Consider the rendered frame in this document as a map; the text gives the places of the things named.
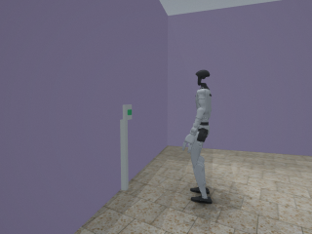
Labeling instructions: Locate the left robot upper arm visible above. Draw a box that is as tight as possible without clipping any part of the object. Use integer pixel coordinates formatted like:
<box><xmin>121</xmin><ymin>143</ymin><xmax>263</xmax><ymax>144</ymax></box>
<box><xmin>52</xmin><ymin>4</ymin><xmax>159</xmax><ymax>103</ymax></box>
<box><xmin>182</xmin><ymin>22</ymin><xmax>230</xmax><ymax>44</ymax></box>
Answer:
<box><xmin>197</xmin><ymin>89</ymin><xmax>206</xmax><ymax>115</ymax></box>

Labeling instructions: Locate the left robot forearm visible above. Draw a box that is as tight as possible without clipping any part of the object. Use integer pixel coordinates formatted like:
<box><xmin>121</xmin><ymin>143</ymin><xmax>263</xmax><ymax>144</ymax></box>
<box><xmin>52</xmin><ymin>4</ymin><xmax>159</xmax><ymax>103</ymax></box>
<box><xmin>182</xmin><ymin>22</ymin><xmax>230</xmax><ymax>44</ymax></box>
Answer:
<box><xmin>190</xmin><ymin>107</ymin><xmax>204</xmax><ymax>136</ymax></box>

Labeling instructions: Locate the left robot thigh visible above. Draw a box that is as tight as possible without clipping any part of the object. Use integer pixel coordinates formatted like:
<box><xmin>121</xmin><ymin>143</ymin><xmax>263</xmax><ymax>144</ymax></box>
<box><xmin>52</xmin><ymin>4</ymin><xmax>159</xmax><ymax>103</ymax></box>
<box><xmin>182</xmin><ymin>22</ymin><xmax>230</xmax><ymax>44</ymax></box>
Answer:
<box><xmin>190</xmin><ymin>129</ymin><xmax>207</xmax><ymax>170</ymax></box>

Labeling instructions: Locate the panel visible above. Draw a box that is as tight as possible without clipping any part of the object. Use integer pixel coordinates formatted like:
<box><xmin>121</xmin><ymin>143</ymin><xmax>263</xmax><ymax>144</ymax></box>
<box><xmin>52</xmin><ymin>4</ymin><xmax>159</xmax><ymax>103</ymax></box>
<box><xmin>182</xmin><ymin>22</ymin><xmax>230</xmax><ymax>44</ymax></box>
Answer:
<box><xmin>120</xmin><ymin>104</ymin><xmax>133</xmax><ymax>191</ymax></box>

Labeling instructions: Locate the left robot hand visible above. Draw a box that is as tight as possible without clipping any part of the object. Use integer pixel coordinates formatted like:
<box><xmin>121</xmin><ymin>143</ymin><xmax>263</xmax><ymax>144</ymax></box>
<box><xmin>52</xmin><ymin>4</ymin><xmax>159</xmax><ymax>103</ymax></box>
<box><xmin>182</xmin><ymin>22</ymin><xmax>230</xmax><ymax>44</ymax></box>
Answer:
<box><xmin>181</xmin><ymin>134</ymin><xmax>195</xmax><ymax>154</ymax></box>

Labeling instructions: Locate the humanoid robot head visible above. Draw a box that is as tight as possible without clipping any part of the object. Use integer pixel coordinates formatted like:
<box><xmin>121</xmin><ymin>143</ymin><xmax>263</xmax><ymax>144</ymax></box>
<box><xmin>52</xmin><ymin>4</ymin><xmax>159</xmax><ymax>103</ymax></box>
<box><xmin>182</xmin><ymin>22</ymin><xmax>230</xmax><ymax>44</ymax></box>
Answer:
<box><xmin>196</xmin><ymin>69</ymin><xmax>210</xmax><ymax>90</ymax></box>

